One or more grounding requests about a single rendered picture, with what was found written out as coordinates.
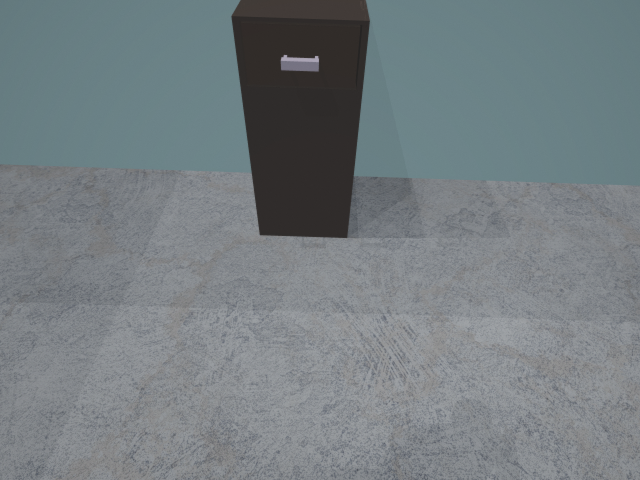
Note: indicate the handle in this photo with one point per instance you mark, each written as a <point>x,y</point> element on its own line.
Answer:
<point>300,64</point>

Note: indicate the drawer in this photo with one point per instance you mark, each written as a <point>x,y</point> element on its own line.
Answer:
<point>336,46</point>

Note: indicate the cabinet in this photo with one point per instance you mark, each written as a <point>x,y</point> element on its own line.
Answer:
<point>302,140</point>

